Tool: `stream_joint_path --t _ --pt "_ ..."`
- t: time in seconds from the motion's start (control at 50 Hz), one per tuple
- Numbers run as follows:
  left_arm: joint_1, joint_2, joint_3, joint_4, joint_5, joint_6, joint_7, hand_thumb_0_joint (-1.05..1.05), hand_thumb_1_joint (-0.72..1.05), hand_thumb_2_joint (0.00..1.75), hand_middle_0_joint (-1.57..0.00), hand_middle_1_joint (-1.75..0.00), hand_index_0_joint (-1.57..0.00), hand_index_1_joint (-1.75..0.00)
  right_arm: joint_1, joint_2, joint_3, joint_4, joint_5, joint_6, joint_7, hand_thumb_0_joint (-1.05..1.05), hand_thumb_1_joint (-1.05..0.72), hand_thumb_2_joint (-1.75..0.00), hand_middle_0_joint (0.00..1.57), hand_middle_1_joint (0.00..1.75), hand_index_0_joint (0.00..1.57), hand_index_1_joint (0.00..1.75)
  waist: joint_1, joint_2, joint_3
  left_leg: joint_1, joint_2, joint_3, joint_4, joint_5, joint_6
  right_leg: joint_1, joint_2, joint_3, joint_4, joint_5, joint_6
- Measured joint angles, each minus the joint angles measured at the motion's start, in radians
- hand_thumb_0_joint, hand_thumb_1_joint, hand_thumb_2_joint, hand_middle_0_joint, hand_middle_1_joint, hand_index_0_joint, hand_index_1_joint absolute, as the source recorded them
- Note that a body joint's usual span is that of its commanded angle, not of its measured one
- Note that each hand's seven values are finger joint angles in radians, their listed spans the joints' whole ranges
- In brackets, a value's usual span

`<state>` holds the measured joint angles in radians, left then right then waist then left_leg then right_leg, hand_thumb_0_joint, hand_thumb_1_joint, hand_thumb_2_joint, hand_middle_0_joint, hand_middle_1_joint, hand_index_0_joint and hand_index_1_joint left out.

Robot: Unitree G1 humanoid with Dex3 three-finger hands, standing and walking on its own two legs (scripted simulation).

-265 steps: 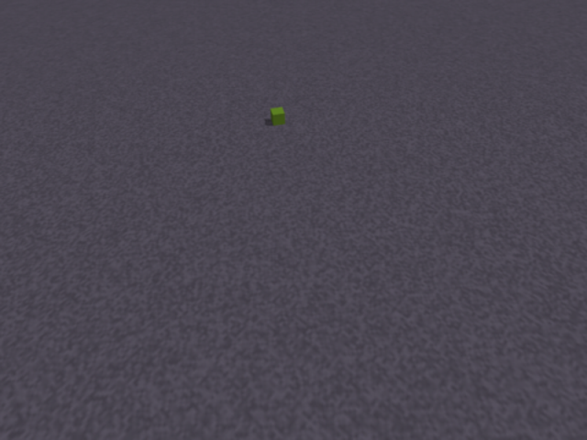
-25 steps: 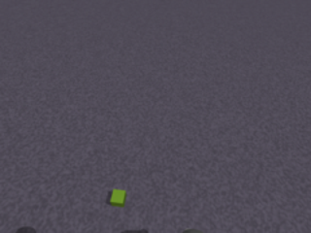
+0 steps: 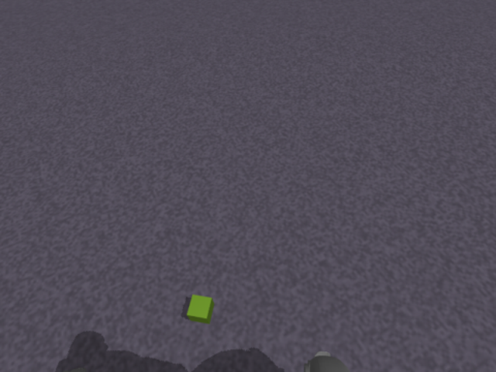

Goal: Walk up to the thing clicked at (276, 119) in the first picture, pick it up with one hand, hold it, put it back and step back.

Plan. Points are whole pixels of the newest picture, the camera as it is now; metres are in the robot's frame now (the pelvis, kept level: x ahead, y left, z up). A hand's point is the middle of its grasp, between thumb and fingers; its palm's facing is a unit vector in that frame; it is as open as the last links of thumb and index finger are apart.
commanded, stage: walk up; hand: left
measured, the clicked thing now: (201, 309) +0.43 +0.23 -0.70
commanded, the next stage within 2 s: none
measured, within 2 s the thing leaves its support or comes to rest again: neither
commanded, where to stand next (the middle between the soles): +0.09 +0.04 m, yaw -2 degrees
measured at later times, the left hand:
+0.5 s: hand out of the picture +0.12 +0.27 -0.13, palm faces -0.04 -0.92 -0.38, open 7.4 cm
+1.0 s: hand out of the picture +0.15 +0.26 -0.12, palm faces -0.10 -0.92 -0.38, open 7.4 cm
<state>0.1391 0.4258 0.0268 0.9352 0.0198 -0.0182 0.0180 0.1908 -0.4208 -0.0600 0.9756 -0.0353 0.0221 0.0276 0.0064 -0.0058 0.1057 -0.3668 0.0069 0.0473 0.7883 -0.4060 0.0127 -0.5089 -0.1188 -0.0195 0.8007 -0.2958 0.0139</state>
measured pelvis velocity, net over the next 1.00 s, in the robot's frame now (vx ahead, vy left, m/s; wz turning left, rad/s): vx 0.04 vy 0.01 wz -0.05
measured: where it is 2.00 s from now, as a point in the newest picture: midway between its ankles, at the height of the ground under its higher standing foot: outside the picture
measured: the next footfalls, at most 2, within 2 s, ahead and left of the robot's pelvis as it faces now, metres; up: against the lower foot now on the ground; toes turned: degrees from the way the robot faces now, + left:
left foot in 1.72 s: +0.17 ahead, +0.20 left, +0.00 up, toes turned -3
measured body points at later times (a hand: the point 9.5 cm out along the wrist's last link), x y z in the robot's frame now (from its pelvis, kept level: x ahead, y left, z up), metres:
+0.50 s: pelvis +0.04 +0.01 +0.02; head +0.06 +0.01 +0.47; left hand +0.12 +0.32 -0.10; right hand +0.13 -0.30 -0.10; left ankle +0.01 +0.12 -0.70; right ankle +0.06 -0.12 -0.70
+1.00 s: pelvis +0.04 +0.01 +0.03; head +0.06 +0.00 +0.48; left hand +0.16 +0.31 -0.09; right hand +0.11 -0.31 -0.10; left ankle +0.01 +0.13 -0.70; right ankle +0.06 -0.12 -0.70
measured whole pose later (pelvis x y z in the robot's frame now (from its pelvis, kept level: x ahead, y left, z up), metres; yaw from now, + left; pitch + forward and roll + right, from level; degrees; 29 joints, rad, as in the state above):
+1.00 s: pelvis +0.04 +0.01 +0.03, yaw -3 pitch -2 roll +1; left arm 0.09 0.37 -0.01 1.09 0.01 -0.03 0.00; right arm 0.09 -0.38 -0.03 1.10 -0.01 0.01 0.02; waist -0.01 0.00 0.08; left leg -0.12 0.03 0.09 0.49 -0.33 0.00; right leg -0.25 -0.01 0.04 0.54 -0.25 0.01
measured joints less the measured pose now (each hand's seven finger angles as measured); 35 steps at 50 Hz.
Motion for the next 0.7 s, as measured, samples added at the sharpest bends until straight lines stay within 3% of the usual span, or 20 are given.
stream_joint_path --t 0.04,0.08,0.12,0.18,0.32,0.36,0.44,0.7 --pt "0.013 -0.003 0.001 0.029 -0.007 0.013 0.006 0.01 0.9 0.9 -0.21 -0.3 -0.21 -0.3 0.013 -0.002 -0.001 0.001 -0.005 -0.001 0.004 0.01 -0.91 -0.9 0.2 0.3 0.21 0.3 -0.012 0.01 -0.017 -0.003 0.007 -0.007 0.004 -0.008 0.005 -0.01 0.033 0.02 0.052 -0.134 -0.017" --pt "0.025 0.004 0.002 0.053 -0.015 0.014 0.005 0.01 0.9 0.9 -0.21 -0.3 -0.21 -0.3 0.016 0.006 0.003 0.006 -0.006 -0.004 -0.002 0.01 -0.91 -0.9 0.2 0.3 0.21 0.3 -0.024 0.009 -0.022 0.008 0.012 -0.013 -0.015 -0.003 0.004 -0.004 0.065 0.034 0.092 -0.169 -0.024" --pt "0.033 0.009 0.003 0.069 -0.021 0.004 0.002 0.01 0.9 0.9 -0.21 -0.3 -0.21 -0.3 0.018 0.014 0.01 0.011 -0.002 -0.008 -0.008 0.01 -0.91 -0.9 0.2 0.3 0.21 0.3 -0.025 0.005 -0.021 0.019 0.015 -0.015 -0.03 0.003 -0.001 0.034 0.078 0.02 0.041 -0.136 -0.028" --pt "0.036 -0.004 0.002 0.093 -0.018 -0.014 0.002 0.01 0.91 0.9 -0.21 -0.3 -0.2 -0.3 0.004 0.012 0.016 0.02 0.012 -0.004 -0.014 0.01 -0.91 -0.9 0.2 0.3 0.21 0.3 -0.015 0.029 -0.005 0.032 0.038 -0.023 -0.012 -0.015 -0.011 0.118 0.106 -0.006 -0.099 0.012 -0.014" --pt "0.043 -0.035 -0.031 0.112 -0.013 -0.01 -0.019 0.01 0.91 0.9 -0.21 -0.3 -0.21 -0.3 -0.03 0.03 0.026 0.042 0.014 -0.027 -0.015 0.01 -0.91 -0.9 0.2 0.3 0.21 0.3 0.001 0.012 -0.035 0.095 0.0 0.002 -0.103 0.012 0.003 0.141 0.074 0.021 -0.109 -0.011 -0.007" --pt "0.039 -0.038 -0.035 0.12 -0.011 -0.009 -0.021 0.01 0.9 0.9 -0.21 -0.3 -0.21 -0.3 -0.038 0.037 0.03 0.045 0.014 -0.035 -0.012 0.01 -0.91 -0.9 0.2 0.3 0.21 0.3 0.002 0.015 -0.042 0.111 0.006 0.005 -0.118 0.012 0.005 0.155 0.085 0.027 -0.121 -0.019 -0.016" --pt "0.023 -0.037 -0.034 0.13 -0.018 -0.028 -0.02 0.01 0.9 0.9 -0.21 -0.3 -0.21 -0.3 -0.064 0.052 0.037 0.055 0.021 -0.034 -0.011 0.01 -0.91 -0.9 0.2 0.3 0.21 0.3 0.003 0.021 -0.039 0.143 0.027 0.0 -0.14 0.012 -0.007 0.2 0.104 0.02 -0.176 0.012 0.003" --pt "-0.034 -0.04 -0.04 0.134 -0.013 -0.026 -0.014 0.01 0.91 0.9 -0.21 -0.3 -0.2 -0.3 -0.126 0.037 0.028 0.079 0.026 -0.02 -0.014 0.01 -0.91 -0.9 0.2 0.3 0.21 0.3 -0.006 0.019 -0.039 0.192 0.027 0.021 -0.207 0.033 -0.016 0.221 0.108 0.039 -0.198 0.014 -0.006"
